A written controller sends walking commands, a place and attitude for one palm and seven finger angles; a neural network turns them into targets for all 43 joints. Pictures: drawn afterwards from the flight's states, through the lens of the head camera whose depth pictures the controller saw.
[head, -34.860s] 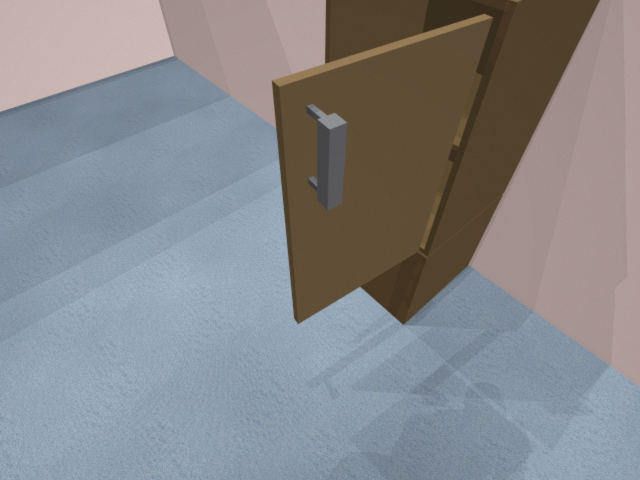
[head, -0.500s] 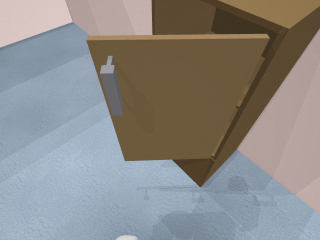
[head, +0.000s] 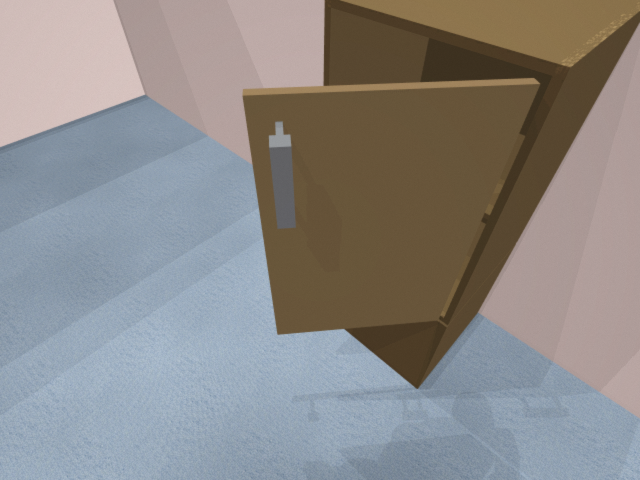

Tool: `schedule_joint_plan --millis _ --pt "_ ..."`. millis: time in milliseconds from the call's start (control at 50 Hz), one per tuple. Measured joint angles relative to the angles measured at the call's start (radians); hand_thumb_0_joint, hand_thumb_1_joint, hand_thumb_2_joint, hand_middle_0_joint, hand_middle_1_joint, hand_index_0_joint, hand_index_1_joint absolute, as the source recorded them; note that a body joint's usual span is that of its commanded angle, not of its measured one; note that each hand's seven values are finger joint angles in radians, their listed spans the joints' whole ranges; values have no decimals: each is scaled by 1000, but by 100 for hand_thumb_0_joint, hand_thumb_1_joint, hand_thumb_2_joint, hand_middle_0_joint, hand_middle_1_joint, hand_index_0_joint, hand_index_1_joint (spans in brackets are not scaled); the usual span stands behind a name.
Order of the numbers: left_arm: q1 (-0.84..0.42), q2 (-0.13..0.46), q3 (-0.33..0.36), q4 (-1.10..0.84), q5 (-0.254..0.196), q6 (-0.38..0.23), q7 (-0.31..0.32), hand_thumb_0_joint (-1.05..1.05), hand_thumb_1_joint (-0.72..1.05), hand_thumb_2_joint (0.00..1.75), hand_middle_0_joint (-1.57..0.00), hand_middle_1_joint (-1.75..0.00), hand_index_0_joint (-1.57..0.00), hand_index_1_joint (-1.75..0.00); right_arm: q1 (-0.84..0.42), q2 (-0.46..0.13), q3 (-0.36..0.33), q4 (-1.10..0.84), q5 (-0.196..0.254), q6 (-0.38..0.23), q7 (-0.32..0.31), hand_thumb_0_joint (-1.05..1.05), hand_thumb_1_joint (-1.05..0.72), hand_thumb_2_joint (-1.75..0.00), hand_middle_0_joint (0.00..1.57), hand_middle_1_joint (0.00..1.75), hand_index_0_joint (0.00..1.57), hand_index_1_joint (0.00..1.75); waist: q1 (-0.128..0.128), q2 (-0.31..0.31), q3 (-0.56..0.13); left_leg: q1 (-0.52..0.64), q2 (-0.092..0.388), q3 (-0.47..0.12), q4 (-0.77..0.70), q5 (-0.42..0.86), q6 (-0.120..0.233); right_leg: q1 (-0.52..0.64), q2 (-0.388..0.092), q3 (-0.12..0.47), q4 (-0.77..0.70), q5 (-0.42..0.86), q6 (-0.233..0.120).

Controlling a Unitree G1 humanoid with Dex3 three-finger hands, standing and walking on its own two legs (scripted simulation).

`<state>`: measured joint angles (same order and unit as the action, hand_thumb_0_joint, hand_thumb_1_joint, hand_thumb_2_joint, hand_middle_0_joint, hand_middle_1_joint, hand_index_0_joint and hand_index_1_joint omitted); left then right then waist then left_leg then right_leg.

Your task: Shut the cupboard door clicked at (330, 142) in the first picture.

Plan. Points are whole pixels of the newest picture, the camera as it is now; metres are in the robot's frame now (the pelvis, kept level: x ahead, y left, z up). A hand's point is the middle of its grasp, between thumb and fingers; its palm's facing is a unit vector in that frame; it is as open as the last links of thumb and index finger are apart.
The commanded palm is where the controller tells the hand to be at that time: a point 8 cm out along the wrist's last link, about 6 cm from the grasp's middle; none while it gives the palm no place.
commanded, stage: come to a stop and stand still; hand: left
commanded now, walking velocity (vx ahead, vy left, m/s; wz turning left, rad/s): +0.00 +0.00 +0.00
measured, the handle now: (282, 175) +0.48 +0.08 +0.14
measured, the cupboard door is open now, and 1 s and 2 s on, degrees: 50 50 50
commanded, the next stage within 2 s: look again from close up in 0.10 s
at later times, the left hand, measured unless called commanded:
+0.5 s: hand out of the picture +0.00 +0.16 -0.17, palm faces +0.01 -0.98 -0.18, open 7.4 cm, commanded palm none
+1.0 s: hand out of the picture +0.07 +0.14 -0.17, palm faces +0.02 -0.98 -0.22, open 7.3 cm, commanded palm none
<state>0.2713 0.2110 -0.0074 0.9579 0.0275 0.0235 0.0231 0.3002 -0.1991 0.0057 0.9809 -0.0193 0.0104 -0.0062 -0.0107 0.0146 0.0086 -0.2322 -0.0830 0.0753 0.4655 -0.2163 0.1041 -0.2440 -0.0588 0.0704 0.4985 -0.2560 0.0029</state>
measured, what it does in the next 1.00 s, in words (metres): shifts its weight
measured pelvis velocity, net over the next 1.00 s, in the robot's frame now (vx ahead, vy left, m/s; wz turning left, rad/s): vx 0.05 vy -0.05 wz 0.04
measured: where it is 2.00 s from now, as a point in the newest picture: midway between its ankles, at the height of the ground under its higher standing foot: outside the picture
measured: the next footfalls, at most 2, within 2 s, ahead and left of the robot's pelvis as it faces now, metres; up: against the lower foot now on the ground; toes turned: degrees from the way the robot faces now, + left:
left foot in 1.92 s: +0.08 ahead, -0.09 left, +0.00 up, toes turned +10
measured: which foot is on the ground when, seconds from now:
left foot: down 0.00-1.00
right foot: down 0.00-1.00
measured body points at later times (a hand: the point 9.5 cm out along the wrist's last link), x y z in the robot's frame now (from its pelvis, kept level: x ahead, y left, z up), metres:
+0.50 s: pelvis +0.02 -0.01 +0.00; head +0.03 -0.01 +0.45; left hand +0.00 +0.21 -0.16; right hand +0.06 -0.24 -0.15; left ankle +0.03 +0.05 -0.74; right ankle +0.03 -0.17 -0.74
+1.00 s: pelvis +0.05 -0.05 +0.00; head +0.06 -0.04 +0.45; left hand +0.07 +0.19 -0.15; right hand +0.07 -0.28 -0.15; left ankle +0.03 +0.05 -0.74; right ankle +0.03 -0.17 -0.74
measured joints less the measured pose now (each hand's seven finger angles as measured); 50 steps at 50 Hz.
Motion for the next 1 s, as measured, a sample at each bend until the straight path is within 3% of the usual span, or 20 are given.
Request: schedule_joint_plan --millis 260,500,840,1000 --pt "81 -36 -16 114 -2 -12 1 0 91 90 -20 -30 -20 -30 -10 12 2 73 10 -15 -6 1 -91 -90 20 30 20 30 17 -26 19 18 -7 -4 -41 16 0 16 4 20 -36 27 19" --pt "48 -42 -17 140 -4 -26 5 0 91 90 -20 -30 -20 -30 -63 25 4 93 15 -32 -13 1 -91 -90 20 30 20 30 24 -32 27 40 6 -16 -40 -3 -19 44 14 8 -46 18 53" --pt "-47 -7 -8 105 -9 -31 4 0 91 90 -20 -30 -20 -30 -90 3 3 107 10 -34 -16 1 -91 -90 20 30 20 30 10 -31 26 61 33 -33 -34 -29 -50 67 40 -8 -44 -6 28" --pt "-31 -12 -1 109 -6 -21 4 0 91 90 -20 -30 -20 -30 -58 29 4 124 3 -20 -18 1 -91 -90 19 30 20 30 -3 -37 18 55 37 -64 -11 -53 -65 68 45 -40 -15 -43 11"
